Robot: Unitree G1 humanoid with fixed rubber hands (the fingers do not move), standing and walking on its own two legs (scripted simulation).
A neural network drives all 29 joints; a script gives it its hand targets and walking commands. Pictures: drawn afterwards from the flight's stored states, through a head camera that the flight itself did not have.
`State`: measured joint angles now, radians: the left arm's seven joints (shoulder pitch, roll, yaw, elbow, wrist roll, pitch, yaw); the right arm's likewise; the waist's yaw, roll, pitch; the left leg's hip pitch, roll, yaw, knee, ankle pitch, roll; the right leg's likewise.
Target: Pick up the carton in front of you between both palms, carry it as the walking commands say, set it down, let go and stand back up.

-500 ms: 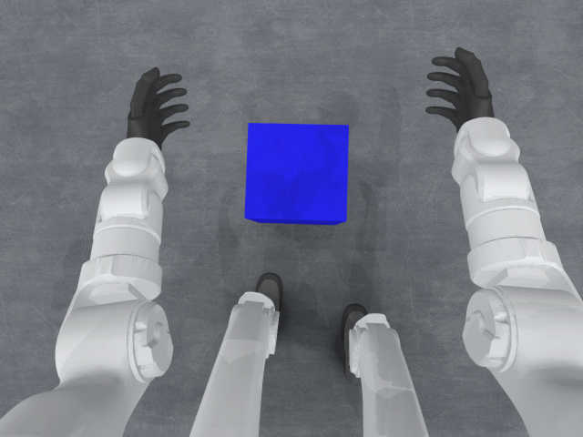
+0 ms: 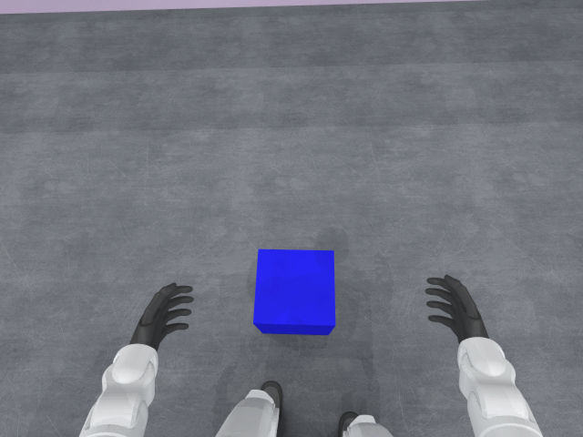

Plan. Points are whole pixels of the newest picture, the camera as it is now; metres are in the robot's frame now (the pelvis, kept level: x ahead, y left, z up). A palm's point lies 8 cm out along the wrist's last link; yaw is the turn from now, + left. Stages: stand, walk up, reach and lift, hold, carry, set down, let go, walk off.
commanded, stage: let go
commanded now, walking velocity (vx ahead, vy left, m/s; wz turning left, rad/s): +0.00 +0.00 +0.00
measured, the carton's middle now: (295, 295) +0.42 +0.05 -0.62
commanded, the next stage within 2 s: stand in 0.72 s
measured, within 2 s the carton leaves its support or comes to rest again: neither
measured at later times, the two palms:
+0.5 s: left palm (151, 378) +0.19 +0.21 -0.04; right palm (543, 415) +0.18 -0.26 -0.04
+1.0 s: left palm (100, 393) +0.16 +0.28 -0.07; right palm (573, 434) +0.17 -0.29 -0.05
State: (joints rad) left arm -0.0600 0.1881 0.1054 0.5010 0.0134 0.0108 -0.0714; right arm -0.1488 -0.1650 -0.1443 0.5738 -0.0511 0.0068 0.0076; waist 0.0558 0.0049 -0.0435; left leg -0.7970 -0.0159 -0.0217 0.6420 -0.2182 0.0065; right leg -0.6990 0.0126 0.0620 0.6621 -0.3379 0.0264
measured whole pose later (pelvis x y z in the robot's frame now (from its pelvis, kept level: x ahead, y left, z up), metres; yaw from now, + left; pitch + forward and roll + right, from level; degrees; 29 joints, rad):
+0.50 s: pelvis +0.02 -0.03 +0.03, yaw +0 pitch -4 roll +1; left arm 0.21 0.22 0.05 0.42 0.03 0.12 -0.07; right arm 0.22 -0.21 -0.04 0.44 -0.01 0.10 0.07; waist 0.00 -0.04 0.10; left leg -0.14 -0.01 -0.03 0.41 -0.21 -0.02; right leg -0.05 0.01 0.06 0.45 -0.33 -0.01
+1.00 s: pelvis +0.03 +0.00 +0.02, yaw +0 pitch +0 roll +0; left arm 0.24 0.34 0.05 0.63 0.04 0.04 0.02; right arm 0.18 -0.32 -0.06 0.72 -0.04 0.01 -0.01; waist 0.00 -0.05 0.01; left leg -0.25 -0.01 -0.02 0.54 -0.28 0.01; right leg -0.13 0.01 0.07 0.49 -0.36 0.02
